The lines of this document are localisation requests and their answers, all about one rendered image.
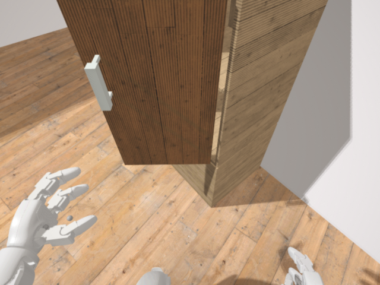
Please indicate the robot left hand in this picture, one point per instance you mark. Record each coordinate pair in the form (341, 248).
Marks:
(26, 228)

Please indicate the robot left thigh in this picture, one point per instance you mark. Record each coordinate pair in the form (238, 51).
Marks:
(154, 278)

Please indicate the left robot shin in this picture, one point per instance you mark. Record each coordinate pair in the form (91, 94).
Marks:
(157, 269)

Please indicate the robot right hand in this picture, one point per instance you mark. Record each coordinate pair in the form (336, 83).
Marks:
(305, 266)

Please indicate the cupboard door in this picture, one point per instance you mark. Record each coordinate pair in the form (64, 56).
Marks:
(161, 59)

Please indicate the handle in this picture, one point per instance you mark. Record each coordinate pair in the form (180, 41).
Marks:
(98, 85)

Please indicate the left robot forearm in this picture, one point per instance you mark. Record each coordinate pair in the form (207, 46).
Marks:
(17, 265)

